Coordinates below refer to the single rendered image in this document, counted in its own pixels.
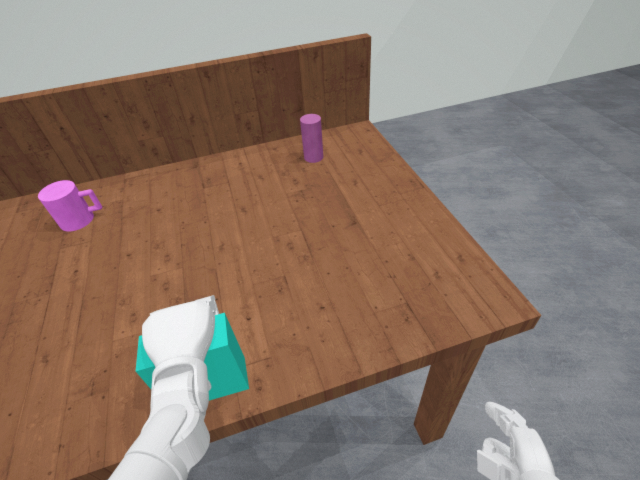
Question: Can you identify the left robot hand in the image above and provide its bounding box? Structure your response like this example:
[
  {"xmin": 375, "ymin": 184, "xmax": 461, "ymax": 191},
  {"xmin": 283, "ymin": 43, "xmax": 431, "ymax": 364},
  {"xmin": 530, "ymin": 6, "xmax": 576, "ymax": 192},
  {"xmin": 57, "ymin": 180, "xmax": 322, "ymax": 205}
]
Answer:
[{"xmin": 142, "ymin": 295, "xmax": 219, "ymax": 390}]

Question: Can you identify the left robot forearm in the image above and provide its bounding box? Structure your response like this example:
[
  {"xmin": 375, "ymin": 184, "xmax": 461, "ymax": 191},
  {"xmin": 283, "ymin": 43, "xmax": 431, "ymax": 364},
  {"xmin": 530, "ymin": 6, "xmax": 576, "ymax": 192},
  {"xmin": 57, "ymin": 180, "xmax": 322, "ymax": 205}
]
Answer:
[{"xmin": 108, "ymin": 357, "xmax": 210, "ymax": 480}]

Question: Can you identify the table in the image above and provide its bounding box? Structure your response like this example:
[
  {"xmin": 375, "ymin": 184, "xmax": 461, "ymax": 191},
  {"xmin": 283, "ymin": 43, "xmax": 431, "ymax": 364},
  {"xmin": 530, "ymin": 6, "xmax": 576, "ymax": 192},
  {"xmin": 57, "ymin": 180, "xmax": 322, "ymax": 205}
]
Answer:
[{"xmin": 0, "ymin": 33, "xmax": 541, "ymax": 480}]

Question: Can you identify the sponge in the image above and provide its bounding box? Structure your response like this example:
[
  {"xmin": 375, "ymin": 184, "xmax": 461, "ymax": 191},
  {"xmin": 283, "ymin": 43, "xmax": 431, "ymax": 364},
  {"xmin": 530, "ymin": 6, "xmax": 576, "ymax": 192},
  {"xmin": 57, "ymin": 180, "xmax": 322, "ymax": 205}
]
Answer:
[{"xmin": 136, "ymin": 313, "xmax": 249, "ymax": 401}]

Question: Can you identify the right robot hand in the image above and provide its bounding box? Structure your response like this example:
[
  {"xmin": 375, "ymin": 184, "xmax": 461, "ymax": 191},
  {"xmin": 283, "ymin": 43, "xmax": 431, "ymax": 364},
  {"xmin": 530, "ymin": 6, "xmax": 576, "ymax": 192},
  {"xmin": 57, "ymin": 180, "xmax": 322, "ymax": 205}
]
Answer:
[{"xmin": 477, "ymin": 402, "xmax": 555, "ymax": 480}]

